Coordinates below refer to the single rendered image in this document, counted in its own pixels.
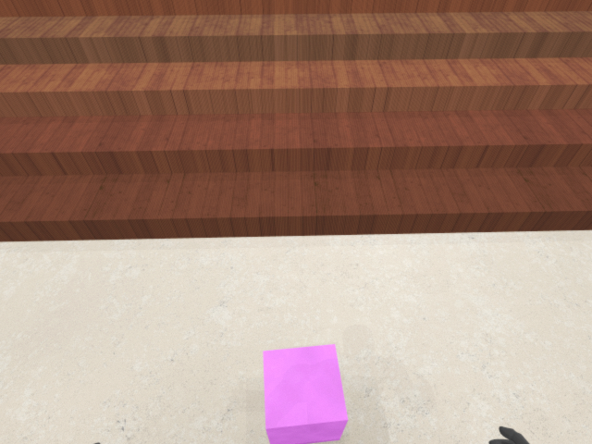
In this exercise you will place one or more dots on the carton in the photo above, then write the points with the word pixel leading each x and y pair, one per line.
pixel 304 400

